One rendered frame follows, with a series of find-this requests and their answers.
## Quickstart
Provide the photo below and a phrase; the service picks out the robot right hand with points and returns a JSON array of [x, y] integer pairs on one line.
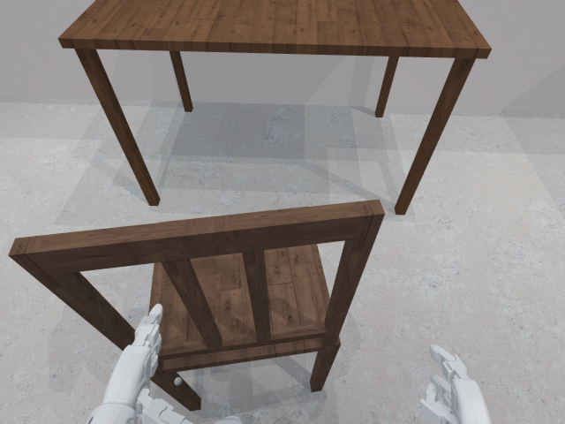
[[463, 402]]

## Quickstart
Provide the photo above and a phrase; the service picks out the chair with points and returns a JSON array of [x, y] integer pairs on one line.
[[233, 288]]

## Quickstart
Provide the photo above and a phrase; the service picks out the robot left hand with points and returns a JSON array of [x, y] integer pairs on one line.
[[132, 373]]

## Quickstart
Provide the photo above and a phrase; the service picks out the table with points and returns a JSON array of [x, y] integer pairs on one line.
[[381, 28]]

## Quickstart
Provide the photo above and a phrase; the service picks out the robot left forearm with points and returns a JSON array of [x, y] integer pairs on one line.
[[113, 413]]

